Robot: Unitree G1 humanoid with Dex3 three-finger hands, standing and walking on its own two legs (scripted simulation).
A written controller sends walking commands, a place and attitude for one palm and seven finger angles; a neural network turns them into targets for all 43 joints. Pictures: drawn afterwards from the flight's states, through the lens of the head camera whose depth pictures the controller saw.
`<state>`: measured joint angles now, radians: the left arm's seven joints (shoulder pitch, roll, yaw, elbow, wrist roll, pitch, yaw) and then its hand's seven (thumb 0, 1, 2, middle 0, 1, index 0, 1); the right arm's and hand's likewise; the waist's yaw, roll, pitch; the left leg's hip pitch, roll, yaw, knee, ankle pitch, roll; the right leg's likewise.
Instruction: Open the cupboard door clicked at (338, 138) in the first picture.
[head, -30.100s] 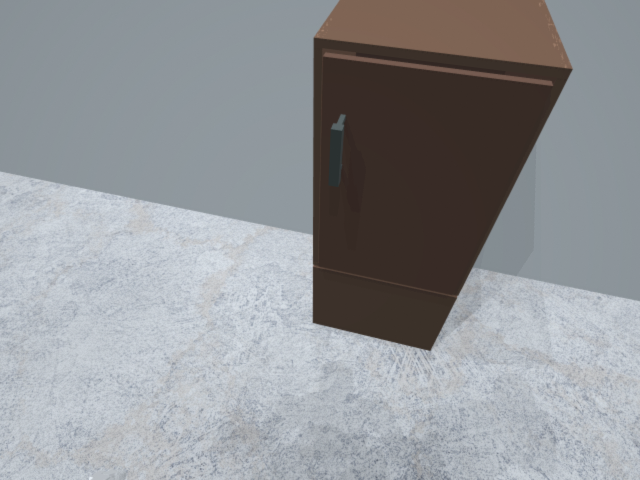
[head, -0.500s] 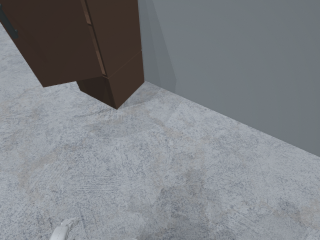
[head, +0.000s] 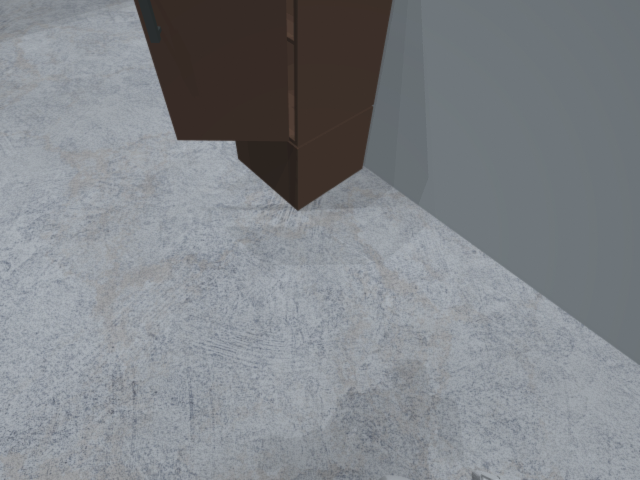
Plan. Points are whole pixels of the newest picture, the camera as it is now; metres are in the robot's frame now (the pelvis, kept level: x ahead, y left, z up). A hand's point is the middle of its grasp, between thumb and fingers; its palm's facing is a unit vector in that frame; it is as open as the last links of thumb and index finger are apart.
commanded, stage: take the last steps up to it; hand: left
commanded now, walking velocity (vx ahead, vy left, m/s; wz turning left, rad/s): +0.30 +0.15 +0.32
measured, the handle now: (149, 9) +1.08 +0.51 +0.02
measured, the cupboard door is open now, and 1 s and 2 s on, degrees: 49 49 49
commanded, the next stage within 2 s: come to a stop and stand still in 1.56 s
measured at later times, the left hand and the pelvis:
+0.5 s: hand out of the picture +0.00 +0.21 -0.18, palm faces +0.25 -0.95 -0.19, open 7.4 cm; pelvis +0.10 +0.05 -0.01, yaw +9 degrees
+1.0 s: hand (171, 362) +0.28 +0.25 -0.15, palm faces +0.20 -0.95 -0.23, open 7.2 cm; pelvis +0.27 +0.06 +0.01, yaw +8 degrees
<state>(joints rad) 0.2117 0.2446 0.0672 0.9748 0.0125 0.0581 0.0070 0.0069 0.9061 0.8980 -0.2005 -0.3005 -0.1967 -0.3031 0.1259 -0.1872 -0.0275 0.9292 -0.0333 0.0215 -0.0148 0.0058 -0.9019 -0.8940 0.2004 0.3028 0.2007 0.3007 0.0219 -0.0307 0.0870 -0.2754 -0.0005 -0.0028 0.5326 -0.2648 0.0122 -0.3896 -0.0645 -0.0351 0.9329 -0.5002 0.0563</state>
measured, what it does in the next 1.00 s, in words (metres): walks ahead: right foot, then left foot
